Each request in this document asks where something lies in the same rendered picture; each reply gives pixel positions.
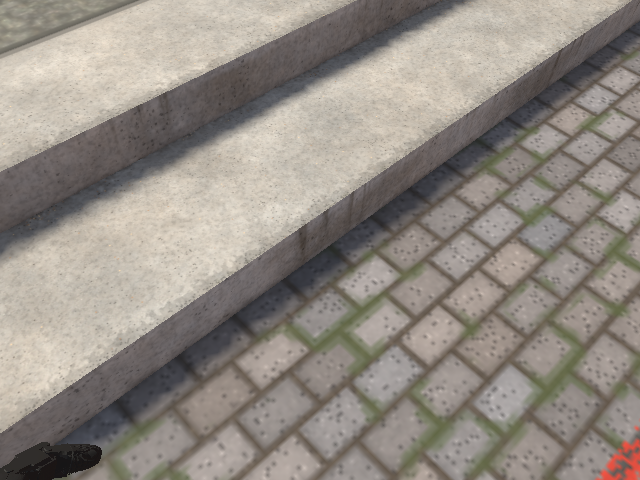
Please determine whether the left robot hand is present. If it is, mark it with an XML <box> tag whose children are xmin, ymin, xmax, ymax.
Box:
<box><xmin>0</xmin><ymin>442</ymin><xmax>102</xmax><ymax>480</ymax></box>

